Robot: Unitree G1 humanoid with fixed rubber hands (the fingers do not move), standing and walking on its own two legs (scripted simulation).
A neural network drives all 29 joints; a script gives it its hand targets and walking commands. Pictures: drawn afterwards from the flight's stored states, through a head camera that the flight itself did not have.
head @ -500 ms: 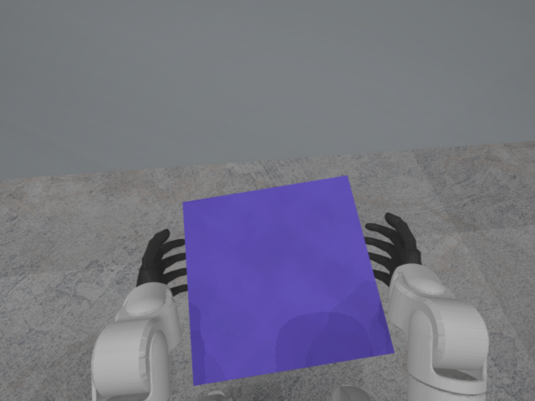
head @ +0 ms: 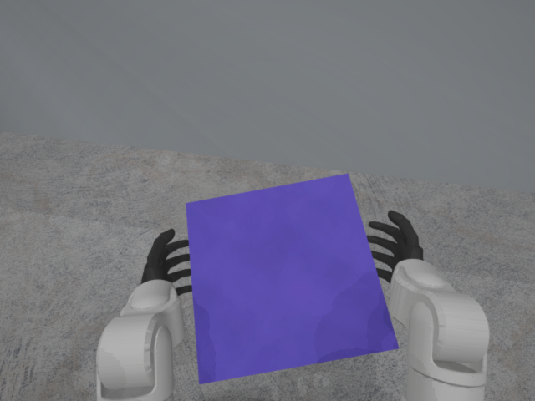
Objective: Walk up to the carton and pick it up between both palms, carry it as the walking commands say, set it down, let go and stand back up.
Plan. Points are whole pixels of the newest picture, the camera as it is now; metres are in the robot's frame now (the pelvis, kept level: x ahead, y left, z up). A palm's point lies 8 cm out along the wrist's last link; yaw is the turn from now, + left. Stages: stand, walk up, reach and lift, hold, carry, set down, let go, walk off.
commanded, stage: carry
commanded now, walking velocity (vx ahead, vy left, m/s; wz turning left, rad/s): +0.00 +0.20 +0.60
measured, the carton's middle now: (283, 277) +0.30 -0.03 +0.02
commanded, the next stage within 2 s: none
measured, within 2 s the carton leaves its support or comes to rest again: neither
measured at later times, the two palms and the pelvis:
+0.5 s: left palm out of the picture +0.14 +0.39 +0.11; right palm (182, 317) +0.22 +0.09 +0.11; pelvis -0.08 +0.19 +0.02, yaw +17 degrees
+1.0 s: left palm out of the picture -0.07 +0.66 +0.09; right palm out of the picture +0.10 +0.41 +0.09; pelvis -0.21 +0.39 +0.01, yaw +35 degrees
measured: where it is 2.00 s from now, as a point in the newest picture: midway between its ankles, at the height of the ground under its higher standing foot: outside the picture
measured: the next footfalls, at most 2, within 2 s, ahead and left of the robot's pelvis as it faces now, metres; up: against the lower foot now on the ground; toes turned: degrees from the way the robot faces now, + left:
right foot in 0.30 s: +0.00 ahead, +0.02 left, +0.00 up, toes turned +1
left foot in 0.54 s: -0.03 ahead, +0.37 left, +0.00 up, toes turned +29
